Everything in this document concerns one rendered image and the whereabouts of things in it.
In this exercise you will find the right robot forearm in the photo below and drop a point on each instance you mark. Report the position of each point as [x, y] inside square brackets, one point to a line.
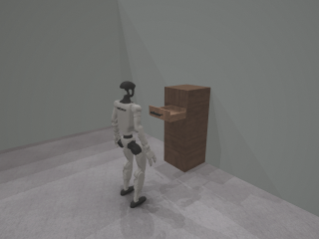
[143, 139]

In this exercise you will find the left robot forearm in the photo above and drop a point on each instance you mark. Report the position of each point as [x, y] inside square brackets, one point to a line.
[115, 128]

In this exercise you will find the robot right upper arm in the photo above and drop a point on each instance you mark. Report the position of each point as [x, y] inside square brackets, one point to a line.
[136, 110]

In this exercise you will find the left robot hand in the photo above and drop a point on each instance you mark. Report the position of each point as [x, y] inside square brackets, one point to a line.
[116, 138]

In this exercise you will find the right robot foot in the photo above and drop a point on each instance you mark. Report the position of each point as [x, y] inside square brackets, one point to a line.
[135, 204]

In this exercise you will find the drawer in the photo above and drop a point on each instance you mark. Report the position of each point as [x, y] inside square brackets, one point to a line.
[168, 113]

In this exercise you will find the right robot hand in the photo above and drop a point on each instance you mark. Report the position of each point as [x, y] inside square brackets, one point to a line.
[151, 155]

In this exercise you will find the robot right thigh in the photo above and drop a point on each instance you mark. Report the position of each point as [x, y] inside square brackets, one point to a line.
[140, 156]

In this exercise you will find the cabinet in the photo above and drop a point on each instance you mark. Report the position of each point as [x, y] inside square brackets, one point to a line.
[184, 140]

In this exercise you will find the robot left upper arm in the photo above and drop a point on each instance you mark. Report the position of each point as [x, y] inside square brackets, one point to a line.
[115, 113]

